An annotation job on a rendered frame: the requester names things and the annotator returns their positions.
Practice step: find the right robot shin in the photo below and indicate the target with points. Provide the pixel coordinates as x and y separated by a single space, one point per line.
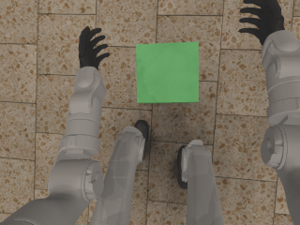
184 177

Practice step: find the right robot upper arm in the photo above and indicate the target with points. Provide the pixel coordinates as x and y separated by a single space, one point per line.
280 150

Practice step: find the robot right forearm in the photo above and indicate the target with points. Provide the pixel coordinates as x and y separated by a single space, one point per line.
281 61

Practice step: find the left robot foot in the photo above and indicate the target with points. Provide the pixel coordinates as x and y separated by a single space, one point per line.
143 127

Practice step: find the right robot hand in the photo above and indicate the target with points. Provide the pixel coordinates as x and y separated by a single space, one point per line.
270 20

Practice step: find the robot left forearm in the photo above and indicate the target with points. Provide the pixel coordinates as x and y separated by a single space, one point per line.
83 117

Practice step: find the carton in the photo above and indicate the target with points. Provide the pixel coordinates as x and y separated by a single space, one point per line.
167 72

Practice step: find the left robot hand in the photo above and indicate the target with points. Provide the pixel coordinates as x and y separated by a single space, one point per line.
87 53

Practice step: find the left robot upper arm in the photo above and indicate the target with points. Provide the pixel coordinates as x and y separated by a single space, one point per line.
73 184

